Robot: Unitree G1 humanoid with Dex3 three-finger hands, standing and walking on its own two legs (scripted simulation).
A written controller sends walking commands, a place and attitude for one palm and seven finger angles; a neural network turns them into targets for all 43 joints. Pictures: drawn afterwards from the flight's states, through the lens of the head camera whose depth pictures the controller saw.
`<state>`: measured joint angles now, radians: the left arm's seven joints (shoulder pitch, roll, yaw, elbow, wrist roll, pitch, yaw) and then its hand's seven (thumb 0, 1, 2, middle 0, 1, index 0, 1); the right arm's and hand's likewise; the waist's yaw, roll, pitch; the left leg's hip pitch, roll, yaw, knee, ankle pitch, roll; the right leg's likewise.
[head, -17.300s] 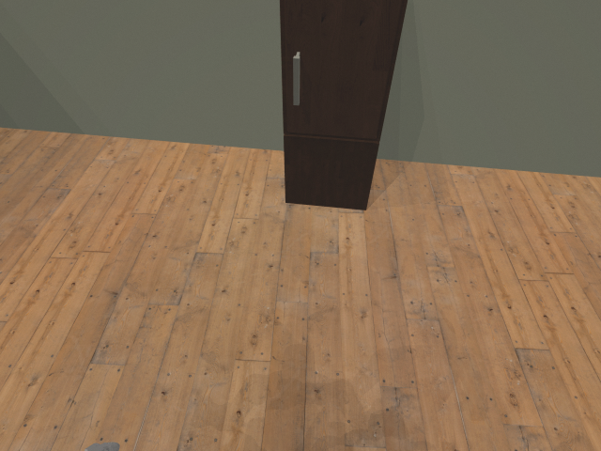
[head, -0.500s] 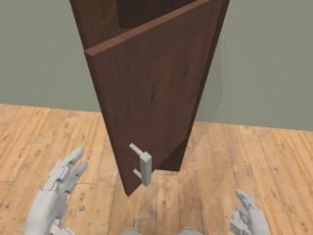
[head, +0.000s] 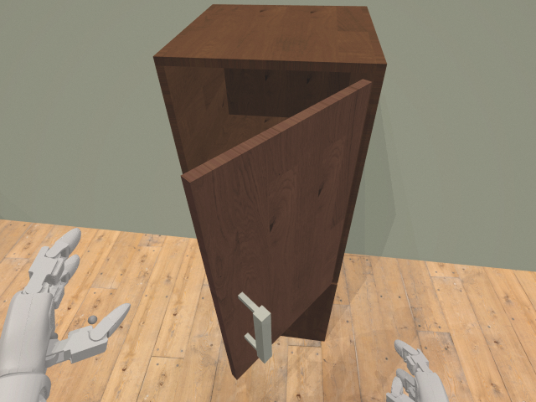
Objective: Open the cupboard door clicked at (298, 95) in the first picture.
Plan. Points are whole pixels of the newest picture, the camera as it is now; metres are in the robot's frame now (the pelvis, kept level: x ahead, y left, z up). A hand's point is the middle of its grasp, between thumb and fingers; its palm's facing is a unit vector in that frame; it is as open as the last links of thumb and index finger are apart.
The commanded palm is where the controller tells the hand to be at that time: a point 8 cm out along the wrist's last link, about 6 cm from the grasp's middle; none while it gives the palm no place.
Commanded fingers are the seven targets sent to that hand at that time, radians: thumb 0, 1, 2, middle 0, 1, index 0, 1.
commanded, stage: draw the hand back to the body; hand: left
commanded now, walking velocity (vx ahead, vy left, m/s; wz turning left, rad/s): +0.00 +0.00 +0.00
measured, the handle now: (255, 328) +0.28 +0.06 -0.09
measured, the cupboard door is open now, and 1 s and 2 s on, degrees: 53 53 53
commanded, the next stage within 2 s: step back with the hand held close in 0.56 s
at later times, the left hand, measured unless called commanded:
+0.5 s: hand (69, 289) +0.18 +0.24 +0.17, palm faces +0.43 -0.82 -0.39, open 7.5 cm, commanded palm +0.14 +0.28 +0.19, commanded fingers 0.00 0.90 0.90 -0.20 -0.30 -0.20 -0.30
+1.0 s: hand (63, 291) +0.18 +0.25 +0.17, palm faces +0.34 -0.80 -0.49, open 7.4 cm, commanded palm +0.13 +0.29 +0.19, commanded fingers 0.00 0.90 0.90 -0.20 -0.30 -0.20 -0.30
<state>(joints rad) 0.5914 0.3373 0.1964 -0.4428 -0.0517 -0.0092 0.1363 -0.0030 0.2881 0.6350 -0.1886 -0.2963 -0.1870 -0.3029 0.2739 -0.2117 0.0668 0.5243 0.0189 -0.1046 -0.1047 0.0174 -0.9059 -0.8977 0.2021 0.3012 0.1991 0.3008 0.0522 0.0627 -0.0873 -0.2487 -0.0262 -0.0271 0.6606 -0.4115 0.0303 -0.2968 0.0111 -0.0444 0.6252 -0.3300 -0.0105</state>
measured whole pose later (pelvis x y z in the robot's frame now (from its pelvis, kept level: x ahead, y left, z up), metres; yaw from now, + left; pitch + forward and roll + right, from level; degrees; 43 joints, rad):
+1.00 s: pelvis -0.03 +0.00 +0.02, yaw -3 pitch +0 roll +0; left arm 0.55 0.39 0.38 -0.43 -0.04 -0.17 0.12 0.01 0.89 0.90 -0.21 -0.30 -0.21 -0.30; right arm 0.18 -0.25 -0.02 0.58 0.01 -0.02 -0.08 0.02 -0.91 -0.90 0.20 0.30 0.20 0.30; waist 0.00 0.03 0.01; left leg -0.18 -0.02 0.02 0.43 -0.25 0.03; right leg -0.24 0.02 0.00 0.40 -0.15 -0.01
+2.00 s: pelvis -0.14 -0.01 +0.01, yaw -2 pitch +3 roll -2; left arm 0.52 0.40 0.40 -0.53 -0.03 -0.24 0.15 0.01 0.89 0.90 -0.21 -0.30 -0.21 -0.30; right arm 0.11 -0.17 0.00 0.65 -0.03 -0.08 -0.05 0.02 -0.91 -0.90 0.20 0.30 0.20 0.30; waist 0.01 0.00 0.01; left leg -0.49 0.02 -0.03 0.63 -0.23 0.00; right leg -0.27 0.11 0.05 0.50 -0.28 -0.05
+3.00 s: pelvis -0.28 -0.03 +0.02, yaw -3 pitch +0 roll -1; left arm 0.59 0.41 0.39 -0.45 -0.04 -0.21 0.15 0.01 0.89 0.90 -0.22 -0.30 -0.21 -0.30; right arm 0.23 -0.21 0.01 0.66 -0.01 -0.13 -0.08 0.02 -0.91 -0.90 0.20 0.30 0.20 0.30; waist -0.02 0.00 -0.03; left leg -0.30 0.01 -0.01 0.45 -0.15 0.01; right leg -0.14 0.07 0.01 0.38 -0.25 -0.04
